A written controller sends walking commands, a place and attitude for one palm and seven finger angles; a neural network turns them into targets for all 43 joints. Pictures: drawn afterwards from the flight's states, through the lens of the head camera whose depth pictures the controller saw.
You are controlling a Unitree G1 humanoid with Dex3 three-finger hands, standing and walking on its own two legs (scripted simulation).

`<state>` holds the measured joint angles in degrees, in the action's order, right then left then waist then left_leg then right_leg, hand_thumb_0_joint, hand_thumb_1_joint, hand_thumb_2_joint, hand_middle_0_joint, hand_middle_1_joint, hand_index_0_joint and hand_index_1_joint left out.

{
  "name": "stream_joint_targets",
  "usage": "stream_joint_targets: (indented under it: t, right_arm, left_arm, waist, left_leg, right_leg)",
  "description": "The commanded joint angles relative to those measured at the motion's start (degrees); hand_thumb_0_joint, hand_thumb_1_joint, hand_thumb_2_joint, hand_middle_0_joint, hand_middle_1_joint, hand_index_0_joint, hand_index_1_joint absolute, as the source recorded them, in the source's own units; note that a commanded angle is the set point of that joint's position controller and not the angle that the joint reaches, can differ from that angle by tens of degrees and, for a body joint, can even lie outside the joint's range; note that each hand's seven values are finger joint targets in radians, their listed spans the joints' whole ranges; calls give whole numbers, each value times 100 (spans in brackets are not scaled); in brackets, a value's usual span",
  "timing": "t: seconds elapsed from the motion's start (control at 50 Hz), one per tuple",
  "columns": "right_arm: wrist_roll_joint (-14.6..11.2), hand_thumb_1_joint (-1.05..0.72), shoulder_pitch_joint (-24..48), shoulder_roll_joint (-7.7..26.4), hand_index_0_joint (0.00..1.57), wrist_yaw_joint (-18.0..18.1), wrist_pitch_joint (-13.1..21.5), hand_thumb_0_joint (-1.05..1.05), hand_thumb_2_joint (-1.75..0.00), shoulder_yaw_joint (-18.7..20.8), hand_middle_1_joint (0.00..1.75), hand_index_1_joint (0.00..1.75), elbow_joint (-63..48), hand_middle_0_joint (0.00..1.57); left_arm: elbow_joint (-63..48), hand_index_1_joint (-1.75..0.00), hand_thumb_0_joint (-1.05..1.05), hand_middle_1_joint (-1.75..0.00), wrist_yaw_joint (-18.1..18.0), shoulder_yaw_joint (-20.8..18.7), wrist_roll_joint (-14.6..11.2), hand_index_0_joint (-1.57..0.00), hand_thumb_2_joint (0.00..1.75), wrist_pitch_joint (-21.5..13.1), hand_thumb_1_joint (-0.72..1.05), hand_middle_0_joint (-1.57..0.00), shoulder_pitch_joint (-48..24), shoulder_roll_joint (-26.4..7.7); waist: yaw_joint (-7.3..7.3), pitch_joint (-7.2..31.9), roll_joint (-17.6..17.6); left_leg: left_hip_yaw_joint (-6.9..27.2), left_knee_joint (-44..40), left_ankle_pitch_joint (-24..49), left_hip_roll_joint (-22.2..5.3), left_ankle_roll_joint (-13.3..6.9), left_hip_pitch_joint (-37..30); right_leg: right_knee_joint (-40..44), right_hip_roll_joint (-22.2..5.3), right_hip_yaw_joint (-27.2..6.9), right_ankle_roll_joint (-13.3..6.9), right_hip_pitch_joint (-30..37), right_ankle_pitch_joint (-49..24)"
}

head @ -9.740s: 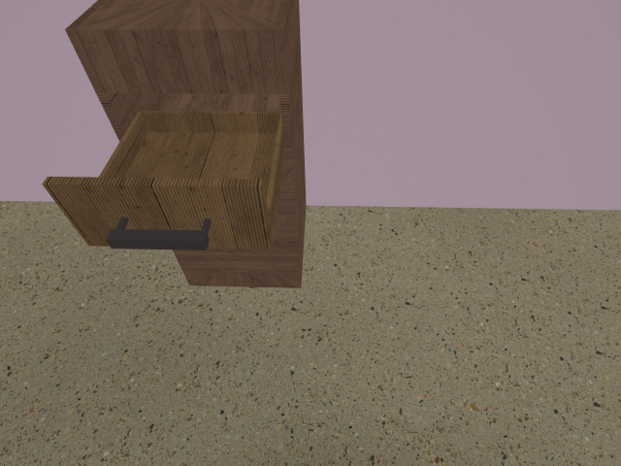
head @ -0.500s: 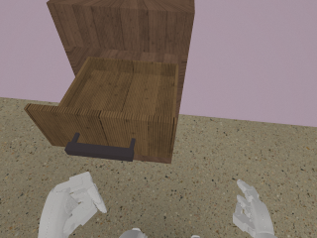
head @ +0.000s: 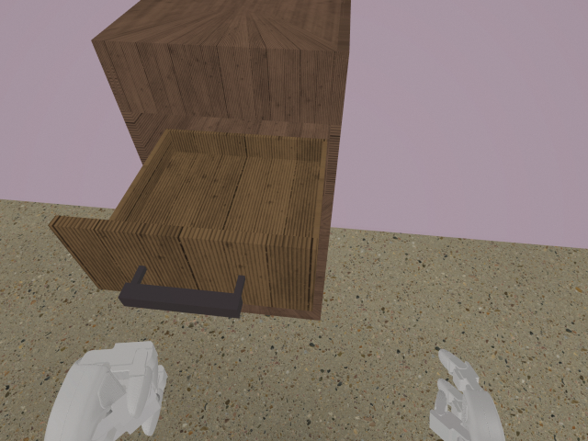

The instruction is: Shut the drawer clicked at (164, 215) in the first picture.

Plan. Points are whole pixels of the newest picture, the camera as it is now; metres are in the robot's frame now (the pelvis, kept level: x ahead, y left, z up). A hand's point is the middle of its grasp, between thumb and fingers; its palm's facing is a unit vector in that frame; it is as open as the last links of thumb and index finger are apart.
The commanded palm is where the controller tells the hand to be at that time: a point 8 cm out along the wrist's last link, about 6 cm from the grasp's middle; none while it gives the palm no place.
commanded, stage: raise the hand and make a fist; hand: left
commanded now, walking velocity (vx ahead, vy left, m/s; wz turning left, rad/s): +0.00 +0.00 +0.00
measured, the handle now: (186, 288) +0.33 +0.20 +0.00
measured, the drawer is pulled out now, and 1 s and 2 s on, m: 0.30 0.30 0.30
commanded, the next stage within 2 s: bring the fist close to the handle in 0.30 s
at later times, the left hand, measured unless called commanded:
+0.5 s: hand (152, 404) +0.15 +0.16 +0.09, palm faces +0.01 -1.00 -0.06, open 3.3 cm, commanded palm +0.11 +0.21 +0.09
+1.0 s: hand (182, 381) +0.19 +0.15 +0.04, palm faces -0.01 -1.00 -0.05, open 3.3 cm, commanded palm +0.16 +0.21 +0.04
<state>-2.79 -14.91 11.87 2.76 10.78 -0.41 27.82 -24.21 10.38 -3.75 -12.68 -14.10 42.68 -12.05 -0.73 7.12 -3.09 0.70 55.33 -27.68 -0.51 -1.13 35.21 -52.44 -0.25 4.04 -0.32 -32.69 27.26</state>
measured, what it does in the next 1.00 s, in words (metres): stands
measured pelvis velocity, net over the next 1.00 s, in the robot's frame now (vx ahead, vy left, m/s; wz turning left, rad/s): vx -0.01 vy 0.00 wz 0.00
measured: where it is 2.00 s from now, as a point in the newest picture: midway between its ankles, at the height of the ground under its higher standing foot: outside the picture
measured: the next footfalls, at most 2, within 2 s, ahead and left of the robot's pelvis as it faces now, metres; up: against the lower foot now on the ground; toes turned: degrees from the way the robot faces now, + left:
none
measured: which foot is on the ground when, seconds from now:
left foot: down 0.00-1.00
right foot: down 0.00-1.00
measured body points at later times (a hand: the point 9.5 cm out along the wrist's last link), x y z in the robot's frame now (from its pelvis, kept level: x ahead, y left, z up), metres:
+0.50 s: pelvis -0.01 -0.01 +0.00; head +0.00 -0.02 +0.45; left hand +0.14 +0.21 +0.10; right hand +0.19 -0.23 -0.05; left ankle +0.00 +0.10 -0.69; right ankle -0.01 -0.12 -0.69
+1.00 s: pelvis -0.01 +0.00 -0.02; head +0.04 +0.00 +0.43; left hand +0.18 +0.21 +0.04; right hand +0.17 -0.24 -0.09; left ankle +0.00 +0.10 -0.69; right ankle -0.01 -0.12 -0.69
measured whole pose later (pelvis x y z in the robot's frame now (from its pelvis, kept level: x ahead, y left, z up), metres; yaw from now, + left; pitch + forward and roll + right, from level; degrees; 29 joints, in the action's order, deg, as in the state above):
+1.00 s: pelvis -0.01 +0.00 -0.02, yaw +0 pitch +12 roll -2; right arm -1.1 -13.5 12.4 2.5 10.6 -0.4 28.6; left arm -10.2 8.5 -3.3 -11.2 -19.9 30.2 -10.8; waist 0.8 6.6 -2.0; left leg 0.7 61.7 -28.8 -0.6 -0.8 45.1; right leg -59.5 -0.3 4.0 -0.8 -42.9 28.8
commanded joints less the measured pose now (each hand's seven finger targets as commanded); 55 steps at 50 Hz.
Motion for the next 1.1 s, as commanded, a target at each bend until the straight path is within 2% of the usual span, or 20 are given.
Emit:
stream_joint_targets:
  t: [0.0, 0.1, 0.12, 0.18, 0.28, 0.34, 0.38, 0.44, 0.46, 0.48, 0.58, 0.64, 0.72, 0.74, 0.76, 0.82, 0.84, 0.96, 1.04, 1.08]
  right_arm:
    - [-46, -90, 705, 589, 20, 38, 465, 0, -90, 245, 30, 30, -1016, 20]
    - [-30, -90, 664, 630, 20, 26, 630, 0, -90, 261, 30, 30, -936, 20]
    - [-33, -90, 637, 639, 20, 33, 638, 0, -90, 267, 30, 30, -918, 20]
    - [-29, -90, 666, 665, 20, 42, 674, 0, -90, 243, 30, 30, -909, 20]
    - [-48, -90, 699, 648, 20, 70, 654, 0, -90, 250, 30, 30, -862, 20]
    - [-50, -90, 757, 650, 20, 82, 646, 0, -90, 246, 30, 30, -835, 20]
    - [-55, -90, 759, 631, 20, 73, 668, 0, -90, 230, 30, 30, -858, 20]
    - [-28, -90, 774, 665, 20, 78, 657, 0, -90, 244, 30, 30, -747, 20]
    - [-13, -90, 741, 672, 20, 74, 658, 0, -90, 237, 30, 30, -773, 20]
    - [-8, -90, 719, 690, 20, 71, 662, 0, -90, 247, 30, 30, -768, 20]
    - [46, -90, 633, 715, 20, 45, 684, 0, -90, 251, 30, 30, -773, 20]
    - [80, -90, 602, 717, 20, 22, 676, 0, -90, 253, 30, 30, -764, 20]
    - [98, -90, 589, 739, 20, 1, 586, 0, -90, 266, 30, 30, -825, 20]
    - [98, -90, 617, 754, 20, 11, 524, 0, -90, 286, 30, 30, -784, 20]
    - [105, -90, 610, 755, 20, 1, 497, 0, -90, 275, 30, 30, -843, 20]
    - [113, -90, 602, 744, 20, 3, 391, 0, -90, 292, 30, 30, -897, 20]
    - [119, -90, 616, 755, 20, 15, 326, 0, -90, 301, 30, 30, -882, 20]
    - [145, -90, 544, 726, 20, 8, 294, 0, -90, 274, 30, 30, -857, 20]
    - [177, -90, 494, 795, 20, -7, 282, 0, -90, 281, 30, 30, -793, 20]
    - [181, -90, 472, 821, 20, -8, 259, 0, -90, 299, 30, 30, -795, 20]
  left_arm:
    - [-1110, -160, 0, -160, 47, -435, -181, -140, 90, -449, 90, -140, 386, -389]
    - [-1092, -160, 0, -160, 124, -367, -203, -140, 90, -667, 90, -140, 253, -406]
    - [-1023, -160, 0, -160, 124, -458, -204, -140, 90, -691, 90, -140, 197, -500]
    - [-1049, -160, 0, -160, 140, -381, -168, -140, 90, -738, 90, -140, -53, -501]
    - [-794, -160, 0, -160, 141, -602, -235, -140, 90, -627, 90, -140, -32, -558]
    - [-714, -160, 0, -160, 164, -711, -244, -140, 90, -543, 90, -140, -57, -642]
    - [-798, -160, 0, -160, 209, -557, -270, -140, 90, -528, 90, -140, -29, -482]
    - [-397, -160, 0, -160, 248, -608, -256, -140, 90, -519, 90, -140, -149, -511]
    - [-368, -160, 0, -160, 279, -437, -257, -140, 90, -550, 90, -140, -159, -349]
    - [-322, -160, 0, -160, 295, -431, -260, -140, 90, -590, 90, -140, -274, -378]
    - [-458, -160, 0, -160, 245, -340, -136, -140, 90, -872, 90, -140, -709, -407]
    - [-472, -160, 0, -160, 115, -286, -42, -140, 90, -1010, 90, -140, -833, -409]
    - [-164, -160, 0, -160, 22, -59, 19, -140, 90, -988, 90, -140, -897, -191]
    - [51, -160, 0, -160, -44, -232, 86, -140, 90, -939, 90, -140, -881, -353]
    - [40, -160, 0, -160, -42, -47, 95, -140, 90, -918, 90, -140, -887, -157]
    - [119, -160, 0, -160, -106, -227, 111, -140, 90, -847, 90, -140, -927, -330]
    - [210, -160, 0, -160, -156, -367, 128, -140, 90, -825, 90, -140, -921, -433]
    - [102, -160, 0, -160, -221, -219, 77, -140, 90, -1145, 90, -140, -1316, -276]
    - [407, -160, 0, -160, -166, 2, 138, -140, 90, -1245, 90, -140, -1539, -179]
    - [620, -160, 0, -160, -126, 20, 170, -140, 90, -1225, 90, -140, -1604, -167]
  waist:
    - [-66, 349, 196]
    - [12, 265, 153]
    - [31, 250, 313]
    - [74, 176, 91]
    - [7, 274, 308]
    - [-17, 332, 277]
    - [-19, 300, 149]
    - [38, 94, 373]
    - [79, 51, 449]
    - [111, 31, 492]
    - [134, 344, 58]
    - [116, 624, -38]
    - [165, 584, 147]
    - [143, 542, 313]
    - [142, 590, 247]
    - [77, 766, 244]
    - [69, 776, 452]
    - [140, 984, 41]
    - [289, 1017, 244]
    - [279, 1025, 236]
  left_leg:
    - [105, -930, 1525, 49, -28, -388]
    - [105, -871, 1321, 63, -47, -365]
    - [116, -869, 1235, 62, -48, -310]
    - [113, -877, 1066, 74, -58, -311]
    - [108, -905, 1053, 77, -57, -308]
    - [92, -914, 1169, 79, -59, -334]
    - [75, -937, 1222, 86, -56, -385]
    - [111, -886, 1246, 79, -52, -243]
    - [113, -878, 1208, 91, -55, -226]
    - [114, -833, 1157, 96, -52, -173]
    - [130, -743, 1117, 105, -47, -234]
    - [159, -662, 1239, 92, -40, -240]
    - [175, -566, 1141, 91, -25, -37]
    - [185, -549, 1105, 70, -27, 91]
    - [173, -538, 1105, 87, -22, 93]
    - [143, -475, 1092, 91, -11, 213]
    - [151, -460, 1124, 78, -25, 295]
    - [146, -218, 1261, 56, -1, 311]
    - [195, 1, 1229, 34, -14, 545]
    - [199, 55, 1127, 35, 0, 657]
  right_leg:
    - [854, 48, 16, -59, 393, -1362]
    - [957, 40, -92, -56, 255, -1086]
    - [995, 41, -113, -48, 232, -962]
    - [1030, 27, -154, -58, 155, -730]
    - [1110, 25, -191, -50, 289, -698]
    - [1112, 20, -196, -49, 396, -863]
    - [1096, 12, -167, -46, 391, -969]
    - [1089, 39, -164, -41, 290, -1027]
    - [1063, 38, -138, -28, 209, -1002]
    - [1064, 30, -178, -15, 148, -948]
    - [806, 39, -102, -58, -50, -834]
    - [590, 64, -31, -83, -119, -940]
    - [451, 59, 8, -67, -321, -896]
    - [427, 75, -1, -77, -322, -829]
    - [381, 62, 0, -74, -349, -854]
    - [324, 41, -37, -81, -309, -841]
    - [322, 59, -41, -77, -277, -872]
    - [68, 64, -42, -104, -590, -986]
    - [-100, 70, -40, -86, -863, -967]
    - [-173, 63, -36, -86, -999, -878]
